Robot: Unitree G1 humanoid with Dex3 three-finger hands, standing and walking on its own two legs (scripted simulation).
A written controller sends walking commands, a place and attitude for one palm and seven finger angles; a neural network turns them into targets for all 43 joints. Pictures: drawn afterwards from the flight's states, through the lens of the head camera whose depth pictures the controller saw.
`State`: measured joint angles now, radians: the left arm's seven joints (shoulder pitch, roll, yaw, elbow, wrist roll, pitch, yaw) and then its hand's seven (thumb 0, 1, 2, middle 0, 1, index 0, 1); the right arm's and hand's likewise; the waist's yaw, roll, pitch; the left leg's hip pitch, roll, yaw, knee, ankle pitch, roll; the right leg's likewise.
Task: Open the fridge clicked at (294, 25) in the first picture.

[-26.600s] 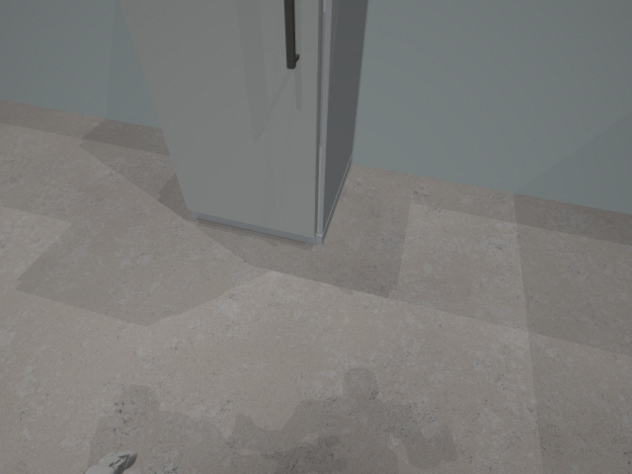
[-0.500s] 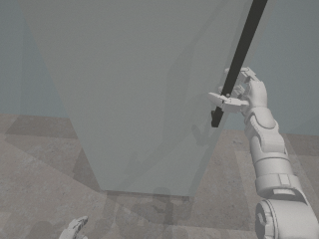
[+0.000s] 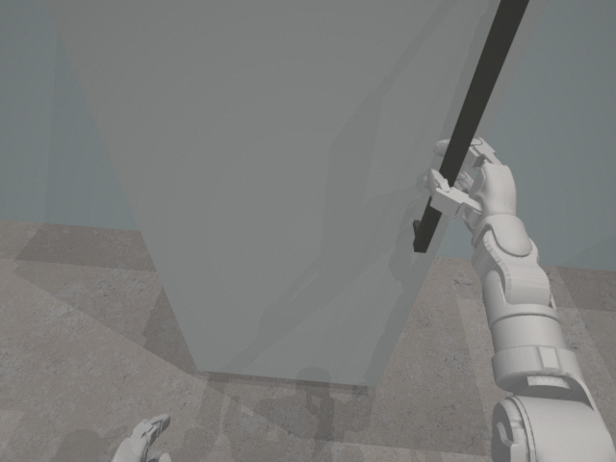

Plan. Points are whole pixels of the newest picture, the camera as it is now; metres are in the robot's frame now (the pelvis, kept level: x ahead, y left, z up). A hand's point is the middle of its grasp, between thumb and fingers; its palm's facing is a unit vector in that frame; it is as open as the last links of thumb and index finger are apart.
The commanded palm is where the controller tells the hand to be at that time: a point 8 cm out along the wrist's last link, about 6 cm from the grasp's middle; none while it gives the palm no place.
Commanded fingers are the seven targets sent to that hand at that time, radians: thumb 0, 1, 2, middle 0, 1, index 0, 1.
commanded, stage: grip the handle and tug to test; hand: right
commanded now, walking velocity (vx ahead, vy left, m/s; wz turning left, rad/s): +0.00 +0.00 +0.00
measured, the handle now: (461, 121) +0.48 -0.14 +0.25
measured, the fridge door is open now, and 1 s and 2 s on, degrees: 0 1 32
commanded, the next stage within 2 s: pull the door a little, standing still in 0.50 s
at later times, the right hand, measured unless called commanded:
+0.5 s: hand (439, 194) +0.41 -0.12 +0.18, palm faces +0.02 +1.00 +0.02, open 6.2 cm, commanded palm +0.36 -0.18 +0.18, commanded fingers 0.00 -0.90 -0.90 0.45 1.40 0.45 1.40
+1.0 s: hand (438, 198) +0.41 -0.12 +0.17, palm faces +0.02 +1.00 +0.00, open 6.5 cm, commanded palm +0.34 -0.17 +0.18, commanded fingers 0.00 -0.90 -0.90 0.45 1.40 0.45 1.40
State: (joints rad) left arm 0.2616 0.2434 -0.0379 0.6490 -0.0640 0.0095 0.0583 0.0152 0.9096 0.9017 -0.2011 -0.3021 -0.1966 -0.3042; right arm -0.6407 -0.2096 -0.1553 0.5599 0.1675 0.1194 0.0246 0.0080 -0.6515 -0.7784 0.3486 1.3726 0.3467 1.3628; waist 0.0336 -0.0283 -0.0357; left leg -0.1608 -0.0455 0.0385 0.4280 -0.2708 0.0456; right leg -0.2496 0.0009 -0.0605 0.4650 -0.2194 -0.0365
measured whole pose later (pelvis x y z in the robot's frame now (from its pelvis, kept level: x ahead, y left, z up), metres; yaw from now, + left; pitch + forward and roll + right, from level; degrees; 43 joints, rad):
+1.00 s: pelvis +0.05 +0.01 +0.00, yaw +2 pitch +2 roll -1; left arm 0.20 0.23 -0.05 0.55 -0.05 0.08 0.03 0.02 0.91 0.90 -0.20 -0.30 -0.20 -0.30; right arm -0.28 -0.18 -0.17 0.03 0.20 0.31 0.01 0.01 -0.73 -0.77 0.23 1.31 0.22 1.30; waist 0.02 -0.04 -0.08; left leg -0.11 -0.04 0.01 0.41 -0.30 0.05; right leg -0.18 0.00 -0.07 0.43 -0.25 -0.03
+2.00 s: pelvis -0.07 +0.11 +0.00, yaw -16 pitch -2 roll +3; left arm 0.24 0.16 0.00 0.60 0.04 -0.05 0.04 0.02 0.91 0.90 -0.20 -0.30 -0.19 -0.30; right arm 0.23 -0.23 0.14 -0.52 -0.05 -0.10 -0.03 -0.09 -0.61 -0.75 0.41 1.37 0.17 1.21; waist 0.09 -0.03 0.11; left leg -0.57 -0.06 0.00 1.26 -0.36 -0.05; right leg -0.28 -0.05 0.03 0.52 -0.21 -0.01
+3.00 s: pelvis +0.00 +0.52 -0.01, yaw -55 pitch -2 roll +0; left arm 0.12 0.24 0.05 0.62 0.00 -0.05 0.08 0.02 0.91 0.90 -0.20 -0.30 -0.19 -0.30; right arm 0.11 -0.24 -0.17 -0.41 0.06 -0.08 -0.11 -0.09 -0.62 -0.81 0.45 1.41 0.19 1.31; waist 0.05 -0.03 0.16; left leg -0.32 0.09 0.14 0.58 -0.21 0.01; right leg -0.50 0.01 -0.06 1.23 -0.54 0.04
